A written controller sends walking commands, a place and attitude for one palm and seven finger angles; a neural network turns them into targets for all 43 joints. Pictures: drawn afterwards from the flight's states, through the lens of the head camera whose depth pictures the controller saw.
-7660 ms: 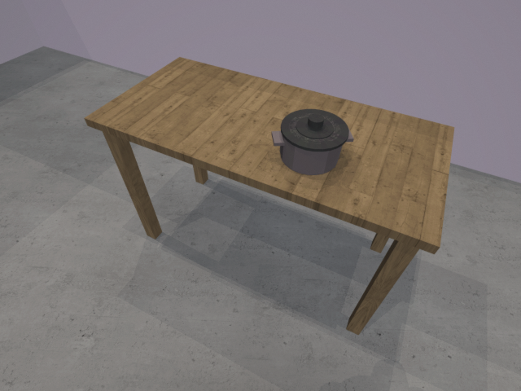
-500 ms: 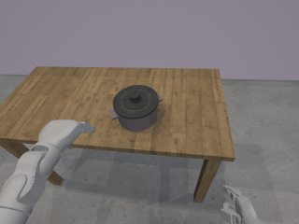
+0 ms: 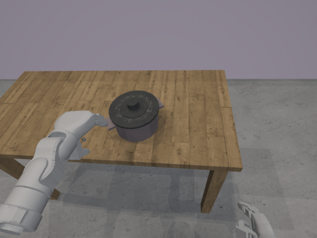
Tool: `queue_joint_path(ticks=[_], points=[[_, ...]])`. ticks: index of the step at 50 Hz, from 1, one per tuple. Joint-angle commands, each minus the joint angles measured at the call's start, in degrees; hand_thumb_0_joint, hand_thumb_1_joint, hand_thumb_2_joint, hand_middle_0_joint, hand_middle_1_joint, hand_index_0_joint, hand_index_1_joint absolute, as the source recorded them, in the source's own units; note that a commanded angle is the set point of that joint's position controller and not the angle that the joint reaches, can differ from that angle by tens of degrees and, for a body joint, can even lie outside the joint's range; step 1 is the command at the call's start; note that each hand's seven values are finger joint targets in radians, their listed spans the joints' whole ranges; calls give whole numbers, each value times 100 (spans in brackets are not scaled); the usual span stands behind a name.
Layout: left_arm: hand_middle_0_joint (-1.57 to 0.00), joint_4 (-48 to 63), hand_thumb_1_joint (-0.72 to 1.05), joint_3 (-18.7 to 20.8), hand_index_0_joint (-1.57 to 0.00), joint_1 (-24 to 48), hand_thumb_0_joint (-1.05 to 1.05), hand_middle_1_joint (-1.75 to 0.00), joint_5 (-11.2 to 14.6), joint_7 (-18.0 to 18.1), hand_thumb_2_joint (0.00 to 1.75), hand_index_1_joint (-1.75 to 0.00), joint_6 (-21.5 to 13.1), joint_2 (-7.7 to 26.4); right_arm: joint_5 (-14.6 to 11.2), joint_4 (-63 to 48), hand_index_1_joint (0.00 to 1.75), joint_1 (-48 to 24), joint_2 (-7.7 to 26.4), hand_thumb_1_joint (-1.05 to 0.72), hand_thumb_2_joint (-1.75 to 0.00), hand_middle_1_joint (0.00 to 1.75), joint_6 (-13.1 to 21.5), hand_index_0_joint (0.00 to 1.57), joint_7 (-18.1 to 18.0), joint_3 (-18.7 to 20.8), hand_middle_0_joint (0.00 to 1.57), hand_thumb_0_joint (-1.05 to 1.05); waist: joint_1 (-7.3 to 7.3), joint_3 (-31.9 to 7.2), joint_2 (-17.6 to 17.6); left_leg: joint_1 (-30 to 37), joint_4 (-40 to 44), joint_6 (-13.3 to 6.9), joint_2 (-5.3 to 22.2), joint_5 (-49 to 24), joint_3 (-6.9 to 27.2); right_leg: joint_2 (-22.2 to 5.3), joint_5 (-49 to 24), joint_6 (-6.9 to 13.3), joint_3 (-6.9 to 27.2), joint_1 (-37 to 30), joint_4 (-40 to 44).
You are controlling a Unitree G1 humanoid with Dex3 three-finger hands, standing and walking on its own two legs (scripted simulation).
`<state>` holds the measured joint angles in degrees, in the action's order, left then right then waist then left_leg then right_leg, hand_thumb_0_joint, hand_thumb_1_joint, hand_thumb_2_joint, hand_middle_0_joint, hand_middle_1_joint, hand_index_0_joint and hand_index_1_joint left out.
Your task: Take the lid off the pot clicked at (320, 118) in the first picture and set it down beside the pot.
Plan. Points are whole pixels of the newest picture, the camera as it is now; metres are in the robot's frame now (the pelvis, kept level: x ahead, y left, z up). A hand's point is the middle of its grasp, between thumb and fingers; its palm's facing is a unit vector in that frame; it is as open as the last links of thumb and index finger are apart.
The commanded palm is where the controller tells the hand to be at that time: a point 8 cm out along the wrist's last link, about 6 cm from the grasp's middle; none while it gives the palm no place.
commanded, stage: move the open hand above the knob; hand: left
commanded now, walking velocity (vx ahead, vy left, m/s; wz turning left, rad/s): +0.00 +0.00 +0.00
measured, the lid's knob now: (132, 103) +0.53 +0.13 +0.01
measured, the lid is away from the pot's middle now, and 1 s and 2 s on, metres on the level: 0.00 0.00 0.00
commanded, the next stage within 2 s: lower the open fingers around the knob in 2.00 s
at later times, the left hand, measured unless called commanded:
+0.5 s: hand (100, 121) +0.40 +0.19 +0.07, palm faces -0.30 -0.04 -0.95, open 10.3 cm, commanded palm +0.39 +0.19 +0.14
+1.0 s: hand (117, 104) +0.46 +0.15 +0.08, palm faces -0.36 -0.01 -0.93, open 10.3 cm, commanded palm +0.48 +0.14 +0.14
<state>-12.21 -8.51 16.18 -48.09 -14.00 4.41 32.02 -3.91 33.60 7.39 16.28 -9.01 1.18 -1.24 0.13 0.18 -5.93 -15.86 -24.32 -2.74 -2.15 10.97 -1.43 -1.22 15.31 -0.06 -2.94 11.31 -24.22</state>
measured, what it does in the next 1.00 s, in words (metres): stands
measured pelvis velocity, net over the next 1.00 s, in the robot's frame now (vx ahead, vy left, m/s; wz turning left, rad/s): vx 0.01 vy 0.00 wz -0.02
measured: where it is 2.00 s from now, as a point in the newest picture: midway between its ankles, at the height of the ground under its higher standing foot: outside the picture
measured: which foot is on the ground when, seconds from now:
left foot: down 0.00-1.00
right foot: down 0.00-1.00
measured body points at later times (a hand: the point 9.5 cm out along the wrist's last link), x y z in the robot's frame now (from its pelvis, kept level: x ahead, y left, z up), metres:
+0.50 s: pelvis +0.02 -0.01 +0.00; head +0.05 -0.05 +0.44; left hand +0.41 +0.19 +0.13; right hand +0.17 -0.26 -0.13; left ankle +0.02 +0.09 -0.74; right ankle -0.03 -0.12 -0.74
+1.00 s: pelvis +0.01 +0.00 -0.01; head +0.05 -0.03 +0.44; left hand +0.48 +0.15 +0.13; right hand +0.10 -0.26 -0.14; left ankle +0.02 +0.09 -0.74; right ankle -0.03 -0.12 -0.74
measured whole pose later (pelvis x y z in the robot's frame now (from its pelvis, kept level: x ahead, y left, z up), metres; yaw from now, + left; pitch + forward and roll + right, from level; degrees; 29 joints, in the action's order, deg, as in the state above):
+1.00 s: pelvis +0.01 +0.00 -0.01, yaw -1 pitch +8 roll +0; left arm -49.2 -15.7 50.2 -51.1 -13.8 6.7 25.5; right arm -5.0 38.4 12.0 15.7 -10.9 -0.6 -0.3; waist -4.3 -3.0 -3.8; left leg -23.6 -28.5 -2.5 -1.5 13.1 -2.4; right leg -0.7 17.5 0.4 -1.8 19.8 -29.1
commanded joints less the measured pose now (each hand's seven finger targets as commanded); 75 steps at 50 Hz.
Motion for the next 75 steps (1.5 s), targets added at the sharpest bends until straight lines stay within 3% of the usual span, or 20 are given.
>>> queue_joint_path(ticks=[1, 2, 3, 8, 12, 18, 22, 23, 28, 32, 33, 37, 40, 42, 44, 59, 63, 67, 70, 75], points=[[-80, 1014, -27, 876, -80, 2160, 0, -8, -46, 263, 130, -8, 34, 1412, 2, -855, 30, -590, 629, -90, -90, 30, 235, 20, -35, 214, 20, 0, 20, -1881, 264, 1225, 13, -54, 25, -1563, 371, 177, -1658, 195, 91, -90, 152], [-80, 864, -27, 1144, -80, 2018, 0, -8, -35, 280, 130, -8, 43, 1652, 1, -853, 30, -586, 661, -90, -90, 30, 248, 20, -36, 230, 20, 0, 43, -1901, 403, 1162, -38, -75, 27, -1670, 343, 193, -1820, 195, 135, -216, 132], [-80, 801, -27, 826, -80, 2015, 0, -8, 7, 251, 130, -8, 54, 1312, -7, -845, 30, -564, 610, -90, -90, 30, 237, 20, -51, 222, 20, 0, -20, -1875, 404, 1103, -53, -83, 26, -1693, 287, 170, -1904, 165, 123, -239, 100], [-80, 549, -27, 698, -80, 2397, 0, -8, 15, 199, 130, -8, 127, 1256, -53, -817, 30, -513, 633, -90, -90, 30, 175, 20, -70, 237, 20, 0, -76, -1856, 481, 1009, -107, -116, 7, -1618, 237, 166, -1998, 147, 144, -192, 63], [-80, 386, -27, 1089, -80, 2595, 0, -8, -30, 218, 130, -8, 76, 1698, -38, -764, 30, -456, 680, -90, -90, 30, 180, 20, -81, 226, 20, 0, -47, -2051, 528, 1049, -229, -140, -20, -1931, 252, 174, -2394, 149, 192, -279, 12], [-80, 313, -27, 477, -80, 3076, 0, -8, -8, 149, 130, -8, 147, 1129, -75, -753, 30, -399, 630, -90, -90, 30, 108, 20, -70, 264, 20, 0, -187, -2088, 403, 1080, -314, -159, -7, -2019, 202, 160, -2507, 120, 185, -103, -62], [-80, 5, -27, 943, -80, 3026, 0, -8, -48, 176, 130, -8, 98, 1585, -83, -710, 30, -315, 689, -90, -90, 30, 121, 20, -56, 251, 20, 0, -104, -2267, 540, 1047, -394, -158, -20, -2221, 210, 177, -2742, 126, 207, -212, -122], [-80, -104, -27, 691, -80, 3092, 0, -8, -25, 171, 130, -8, 122, 1329, -85, -694, 30, -310, 656, -90, -90, 30, 98, 20, -63, 245, 20, 0, -158, -2133, 515, 971, -388, -152, -3, -2221, 184, 170, -2754, 112, 188, -171, -149], [-80, -367, -27, 370, -80, 3630, 0, -8, -81, 194, 130, -8, 251, 1044, -111, -654, 30, -259, 643, -90, -90, 30, 33, 20, -44, 278, 20, 0, -235, -2150, 430, 1054, -412, -144, 22, -2102, 210, 190, -2421, 128, 153, 121, -156], [-80, -439, -27, 420, -80, 4602, 0, -8, -187, 199, 130, -8, 238, 1234, -116, -568, 30, -249, 684, -90, -90, 30, -15, 20, -89, 264, 20, 0, -267, -2403, 476, 1078, -391, -147, -3, -1887, 232, 194, -2326, 171, 165, 146, -161], [-80, -536, -27, 108, -80, 4611, 0, -8, -159, 195, 130, -8, 250, 862, -110, -573, 30, -221, 629, -90, -90, 30, -16, 20, -103, 281, 20, 0, -328, -2414, 398, 1167, -410, -151, 6, -1964, 241, 198, -2268, 164, 147, 231, -187], [-80, -1438, -27, 352, -80, 4832, 0, -8, -223, 220, 130, -8, 239, 1084, -119, -407, 30, -48, 696, -90, -90, 30, -32, 20, -126, 263, 20, 0, -296, -2356, 688, 933, -424, -145, -6, -1818, 212, 215, -2287, 173, 143, 259, -195], [-80, -2080, -27, -66, -80, 5241, 0, -8, -230, 208, 130, -8, 300, 635, -130, -336, 30, 52, 654, -90, -90, 30, -83, 20, -159, 277, 20, 0, -416, -2077, 701, 731, -383, -140, 15, -1436, 149, 204, -2018, 165, 120, 458, -172], [-80, -1730, -27, 78, -80, 5973, 0, -8, -322, 205, 130, -8, 188, 870, -95, -313, 30, 74, 694, -90, -90, 30, -63, 20, -180, 301, 20, 0, -421, -2512, 481, 1016, -404, -152, 11, -1589, 203, 207, -2043, 198, 161, 471, -190], [-80, -2187, -27, -217, -80, 6066, 0, -8, -333, 209, 130, -8, 184, 488, -94, -212, 30, 237, 655, -90, -90, 30, -42, 20, -205, 316, 20, 0, -536, -2435, 459, 1123, -434, -140, 28, -1601, 225, 242, -1875, 198, 101, 758, -198], [-80, -3634, -27, -138, -80, 7354, 0, -8, -577, 494, 130, -8, 376, 562, 6, 238, 30, 1053, 815, -90, -90, 30, 185, 20, -316, 446, 20, 0, -753, -2932, 540, 959, -538, -155, 118, -1798, 133, 301, -2129, 177, 188, 1006, -289], [-80, -4209, -27, -87, -80, 6847, 0, -8, -583, 459, 130, -8, 427, 552, 25, 226, 30, 1150, 832, -90, -90, 30, 238, 20, -315, 436, 20, 0, -700, -2738, 578, 713, -554, -154, 135, -1904, 81, 302, -2241, 173, 175, 921, -302], [-80, -3582, -27, 137, -80, 7082, 0, -8, -644, 456, 130, -8, 319, 777, 51, 134, 30, 1161, 786, -90, -90, 30, 296, 20, -316, 491, 20, 0, -642, -3260, 431, 1034, -643, -181, 139, -2435, 116, 300, -2599, 173, 228, 762, -304], [-80, -4109, -27, 192, -80, 6792, 0, -8, -654, 485, 130, -8, 417, 932, 18, 216, 30, 1230, 835, -90, -90, 30, 271, 20, -338, 458, 20, 0, -669, -2773, 722, 692, -574, -188, 157, -1994, 47, 314, -2412, 147, 189, 803, -263], [-80, -3808, -27, 15, -80, 7033, 0, -8, -613, 410, 130, -8, 428, 776, 10, 178, 30, 1156, 801, -90, -90, 30, 292, 20, -376, 466, 20, 0, -738, -2847, 610, 766, -606, -227, 109, -1917, -24, 290, -2571, 136, 252, 738, -218]])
